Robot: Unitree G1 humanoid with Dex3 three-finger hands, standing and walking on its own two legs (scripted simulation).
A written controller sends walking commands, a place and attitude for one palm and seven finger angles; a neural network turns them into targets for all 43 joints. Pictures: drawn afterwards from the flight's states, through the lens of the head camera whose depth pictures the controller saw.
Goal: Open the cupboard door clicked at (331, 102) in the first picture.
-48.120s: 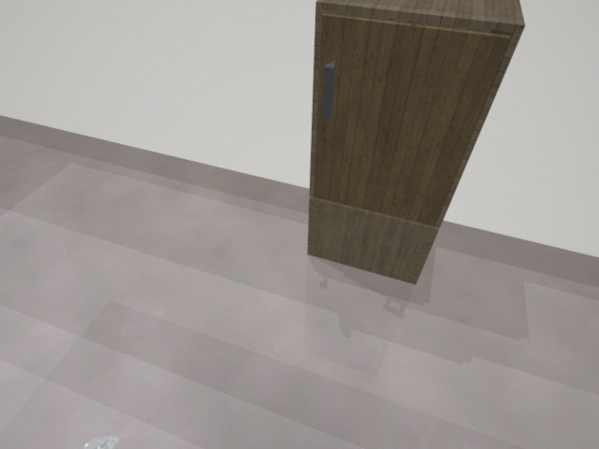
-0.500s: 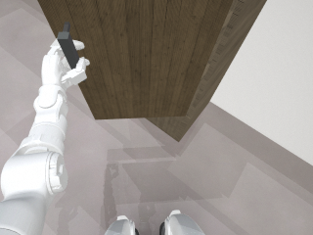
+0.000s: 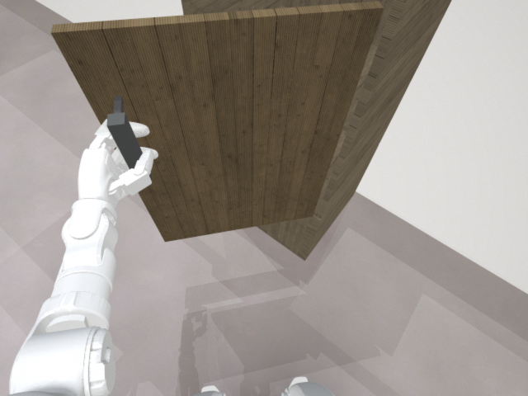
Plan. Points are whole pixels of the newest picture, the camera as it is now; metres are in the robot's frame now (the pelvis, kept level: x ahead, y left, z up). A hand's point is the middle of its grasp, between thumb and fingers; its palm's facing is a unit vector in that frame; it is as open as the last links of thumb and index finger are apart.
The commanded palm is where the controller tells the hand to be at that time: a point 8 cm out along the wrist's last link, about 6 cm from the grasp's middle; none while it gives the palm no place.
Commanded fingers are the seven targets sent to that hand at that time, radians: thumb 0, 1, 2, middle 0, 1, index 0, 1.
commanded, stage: pull the door open along its arc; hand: left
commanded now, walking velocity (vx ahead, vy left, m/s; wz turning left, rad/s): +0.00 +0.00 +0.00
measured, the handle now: (132, 143) +0.50 +0.19 +0.07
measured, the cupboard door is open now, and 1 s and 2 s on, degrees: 49 80 82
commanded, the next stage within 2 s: open thumb and fingers to let go in 0.56 s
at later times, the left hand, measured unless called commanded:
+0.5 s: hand (209, 268) +0.28 +0.06 +0.07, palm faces +0.37 -0.93 +0.02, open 6.4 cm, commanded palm +0.22 +0.13 +0.07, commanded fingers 0.00 0.90 0.90 -0.40 -1.35 -0.40 -1.35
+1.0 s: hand (221, 274) +0.27 +0.05 +0.07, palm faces +0.40 -0.92 -0.01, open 8.9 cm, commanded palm +0.23 +0.09 +0.07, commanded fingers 0.00 -0.36 0.36 -0.31 -1.22 -0.31 -1.22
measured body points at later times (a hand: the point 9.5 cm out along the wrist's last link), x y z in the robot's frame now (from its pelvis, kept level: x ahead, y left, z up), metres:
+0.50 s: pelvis +0.00 -0.04 +0.01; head +0.02 -0.05 +0.46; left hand +0.26 +0.11 +0.07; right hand +0.21 -0.22 -0.08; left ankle -0.02 +0.08 -0.69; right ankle -0.01 -0.09 -0.69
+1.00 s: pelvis -0.02 -0.06 +0.01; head +0.01 -0.10 +0.45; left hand +0.25 +0.09 +0.07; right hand +0.16 -0.29 -0.11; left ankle -0.02 +0.08 -0.69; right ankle -0.01 -0.09 -0.69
